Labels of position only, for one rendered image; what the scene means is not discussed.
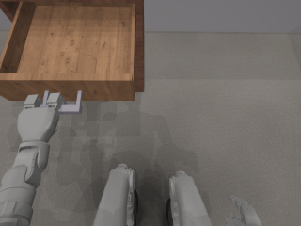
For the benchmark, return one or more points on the left robot hand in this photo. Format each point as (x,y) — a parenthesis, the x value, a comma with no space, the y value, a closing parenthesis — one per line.
(37,123)

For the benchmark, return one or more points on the cabinet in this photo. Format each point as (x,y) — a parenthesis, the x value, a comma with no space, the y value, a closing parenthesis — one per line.
(9,7)

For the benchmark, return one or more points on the drawer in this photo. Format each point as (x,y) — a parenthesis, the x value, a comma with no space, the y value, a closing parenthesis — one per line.
(66,47)

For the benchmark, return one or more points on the right robot thigh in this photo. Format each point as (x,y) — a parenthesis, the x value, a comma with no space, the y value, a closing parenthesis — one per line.
(191,208)

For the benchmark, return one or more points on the handle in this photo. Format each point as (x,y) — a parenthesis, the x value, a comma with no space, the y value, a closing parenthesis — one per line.
(66,109)

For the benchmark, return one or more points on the right robot hand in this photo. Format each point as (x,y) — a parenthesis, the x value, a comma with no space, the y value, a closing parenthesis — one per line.
(247,212)

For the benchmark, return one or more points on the left robot foot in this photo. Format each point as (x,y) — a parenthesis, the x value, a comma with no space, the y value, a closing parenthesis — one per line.
(135,208)

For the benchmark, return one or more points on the left robot forearm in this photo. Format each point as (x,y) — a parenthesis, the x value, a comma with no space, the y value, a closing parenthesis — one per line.
(19,184)

